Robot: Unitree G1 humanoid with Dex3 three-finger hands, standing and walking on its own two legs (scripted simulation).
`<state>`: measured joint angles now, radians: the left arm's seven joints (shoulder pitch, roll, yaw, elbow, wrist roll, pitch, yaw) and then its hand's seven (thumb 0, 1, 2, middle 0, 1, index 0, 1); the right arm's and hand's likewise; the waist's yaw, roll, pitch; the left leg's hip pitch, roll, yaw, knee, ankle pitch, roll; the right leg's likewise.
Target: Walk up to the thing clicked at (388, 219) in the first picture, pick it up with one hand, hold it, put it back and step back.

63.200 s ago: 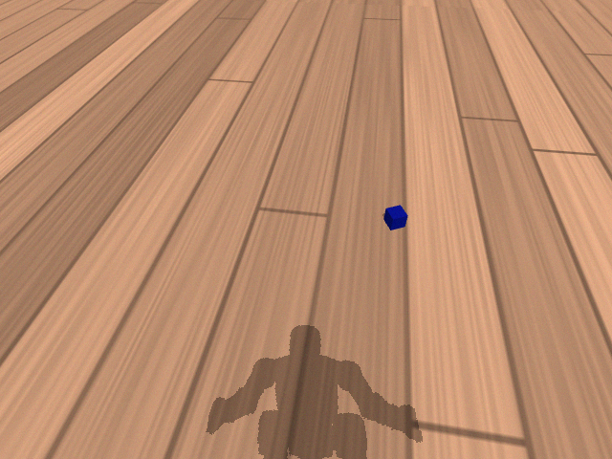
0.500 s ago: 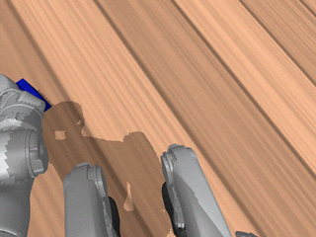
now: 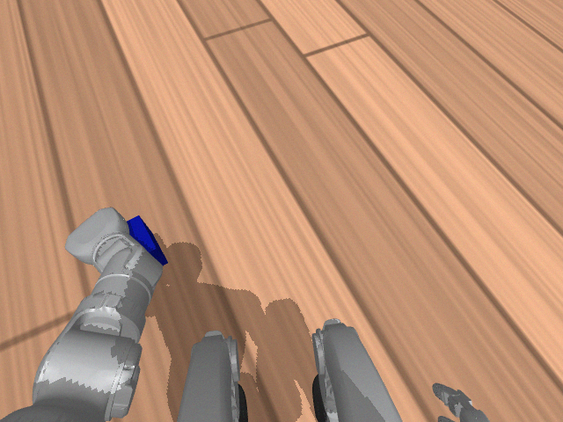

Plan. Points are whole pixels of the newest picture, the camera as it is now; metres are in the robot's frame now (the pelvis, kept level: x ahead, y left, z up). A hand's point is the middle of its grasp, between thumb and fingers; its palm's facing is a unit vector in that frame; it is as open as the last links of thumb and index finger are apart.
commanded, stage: lift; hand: left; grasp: from above
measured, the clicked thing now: (134, 250) +0.43 +0.24 -0.12
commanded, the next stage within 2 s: hold in 0.88 s
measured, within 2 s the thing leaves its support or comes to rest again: neither
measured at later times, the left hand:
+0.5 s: hand (89, 209) +0.41 +0.23 +0.07, palm faces -0.29 -0.35 -0.89, open 9.8 cm
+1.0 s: hand (45, 202) +0.38 +0.24 +0.13, palm faces -0.25 -0.37 -0.89, open 9.6 cm
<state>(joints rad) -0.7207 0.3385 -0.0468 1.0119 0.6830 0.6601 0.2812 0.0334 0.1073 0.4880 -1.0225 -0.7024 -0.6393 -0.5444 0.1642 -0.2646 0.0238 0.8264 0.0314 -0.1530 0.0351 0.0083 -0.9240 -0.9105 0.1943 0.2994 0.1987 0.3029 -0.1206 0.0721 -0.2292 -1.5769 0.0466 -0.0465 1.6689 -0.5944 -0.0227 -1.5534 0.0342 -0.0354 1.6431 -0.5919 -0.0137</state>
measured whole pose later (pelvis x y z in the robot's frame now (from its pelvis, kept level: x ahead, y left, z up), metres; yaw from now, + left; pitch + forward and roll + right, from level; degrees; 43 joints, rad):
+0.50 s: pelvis +0.06 -0.01 +0.15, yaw +2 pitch +17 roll -1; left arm -0.65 0.22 -0.09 1.11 0.64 0.66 0.37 0.03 0.13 0.50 -0.98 -0.75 -0.61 -0.56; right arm 0.26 -0.26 0.02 0.86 0.04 -0.14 0.02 0.01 -0.90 -0.90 0.19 0.30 0.20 0.30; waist -0.09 0.04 -0.15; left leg -0.88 0.04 -0.03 1.03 -0.45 -0.03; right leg -0.85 0.03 -0.02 1.01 -0.46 -0.02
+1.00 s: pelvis +0.07 +0.00 +0.19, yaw +2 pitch +9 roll +0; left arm -0.63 0.18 -0.11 1.12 0.60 0.71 0.38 0.07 0.21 0.34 -1.01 -0.66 -0.65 -0.47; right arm 0.25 -0.27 0.01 0.86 0.03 -0.15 0.07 0.01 -0.90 -0.90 0.20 0.30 0.20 0.30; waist -0.05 0.02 -0.09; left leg -0.56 0.03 0.00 0.75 -0.35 -0.02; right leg -0.55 0.01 0.00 0.75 -0.36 -0.01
